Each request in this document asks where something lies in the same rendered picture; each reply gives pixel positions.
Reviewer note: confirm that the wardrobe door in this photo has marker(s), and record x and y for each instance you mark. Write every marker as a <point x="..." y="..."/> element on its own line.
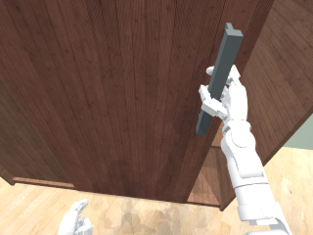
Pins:
<point x="23" y="152"/>
<point x="112" y="86"/>

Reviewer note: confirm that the handle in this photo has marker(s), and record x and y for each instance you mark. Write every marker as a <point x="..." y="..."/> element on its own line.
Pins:
<point x="228" y="51"/>

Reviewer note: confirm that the right robot forearm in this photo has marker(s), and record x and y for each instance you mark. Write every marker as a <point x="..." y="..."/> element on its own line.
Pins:
<point x="256" y="203"/>

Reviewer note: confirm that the left robot hand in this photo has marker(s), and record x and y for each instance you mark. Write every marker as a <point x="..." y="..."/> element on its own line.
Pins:
<point x="71" y="223"/>

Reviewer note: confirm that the right robot hand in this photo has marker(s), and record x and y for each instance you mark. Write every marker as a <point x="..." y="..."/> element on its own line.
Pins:
<point x="233" y="98"/>

